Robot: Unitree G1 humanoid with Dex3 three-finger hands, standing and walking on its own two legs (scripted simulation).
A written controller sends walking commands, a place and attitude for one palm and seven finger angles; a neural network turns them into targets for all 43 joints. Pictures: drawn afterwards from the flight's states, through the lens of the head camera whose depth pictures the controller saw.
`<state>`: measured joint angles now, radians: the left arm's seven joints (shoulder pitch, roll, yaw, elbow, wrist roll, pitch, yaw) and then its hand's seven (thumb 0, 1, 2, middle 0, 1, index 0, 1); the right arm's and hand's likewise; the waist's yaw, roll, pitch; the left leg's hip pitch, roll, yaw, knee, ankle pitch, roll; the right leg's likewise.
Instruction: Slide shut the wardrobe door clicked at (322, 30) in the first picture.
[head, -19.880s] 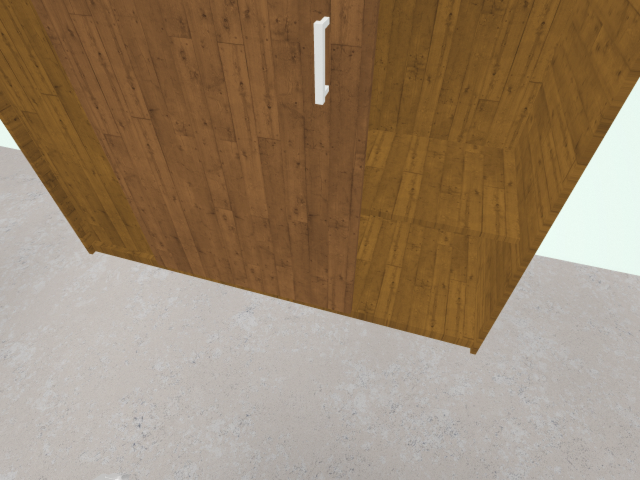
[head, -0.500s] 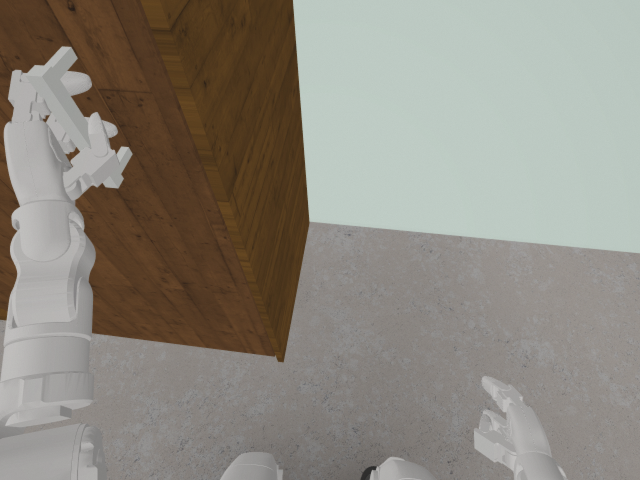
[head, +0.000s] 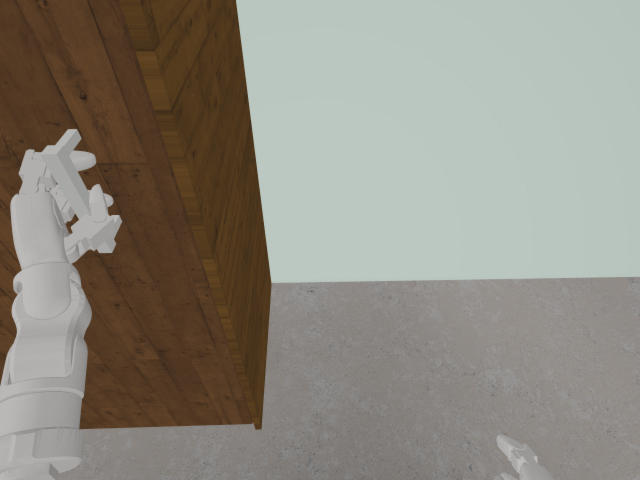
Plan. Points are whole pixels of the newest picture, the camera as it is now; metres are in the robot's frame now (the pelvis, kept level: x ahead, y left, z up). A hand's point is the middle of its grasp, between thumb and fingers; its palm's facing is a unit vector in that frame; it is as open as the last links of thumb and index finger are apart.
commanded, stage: stop walking and hold the door there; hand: left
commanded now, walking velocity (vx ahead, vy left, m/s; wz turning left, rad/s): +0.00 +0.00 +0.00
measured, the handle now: (89, 194) +0.38 +0.31 +0.17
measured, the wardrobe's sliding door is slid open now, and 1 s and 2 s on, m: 0.00 0.00 0.00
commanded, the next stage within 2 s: none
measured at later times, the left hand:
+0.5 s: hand (108, 218) +0.35 +0.27 +0.17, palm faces +0.45 -0.89 -0.10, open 6.2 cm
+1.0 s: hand (109, 218) +0.35 +0.27 +0.17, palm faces +0.48 -0.86 -0.14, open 6.3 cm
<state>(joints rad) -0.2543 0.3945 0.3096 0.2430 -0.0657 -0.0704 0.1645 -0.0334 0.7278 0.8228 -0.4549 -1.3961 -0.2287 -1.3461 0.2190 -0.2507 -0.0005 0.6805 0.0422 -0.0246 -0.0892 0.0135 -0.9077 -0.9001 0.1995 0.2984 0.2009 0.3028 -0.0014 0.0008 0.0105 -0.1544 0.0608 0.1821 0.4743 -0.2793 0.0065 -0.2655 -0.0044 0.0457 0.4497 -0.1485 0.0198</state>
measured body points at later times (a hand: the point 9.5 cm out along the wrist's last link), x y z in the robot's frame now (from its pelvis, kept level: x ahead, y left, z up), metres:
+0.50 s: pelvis +0.02 +0.02 +0.00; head +0.02 +0.03 +0.45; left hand +0.32 +0.31 +0.18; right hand +0.20 -0.20 -0.09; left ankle -0.01 +0.11 -0.74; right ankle +0.06 -0.13 -0.74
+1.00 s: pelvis +0.03 +0.01 +0.00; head +0.03 +0.00 +0.45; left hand +0.32 +0.31 +0.18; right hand +0.20 -0.23 -0.09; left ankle -0.01 +0.11 -0.74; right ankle +0.06 -0.13 -0.74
